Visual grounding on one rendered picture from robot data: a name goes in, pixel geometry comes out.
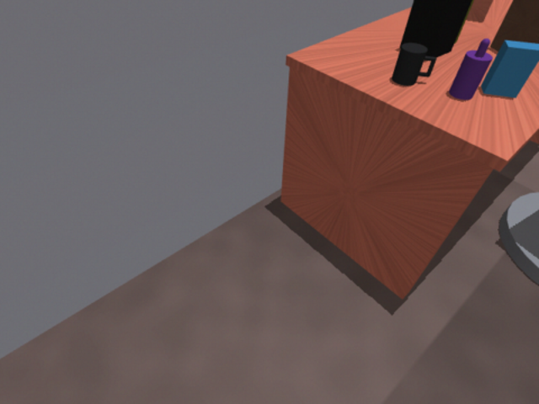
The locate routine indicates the desk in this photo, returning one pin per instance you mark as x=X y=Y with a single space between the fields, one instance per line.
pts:
x=385 y=171

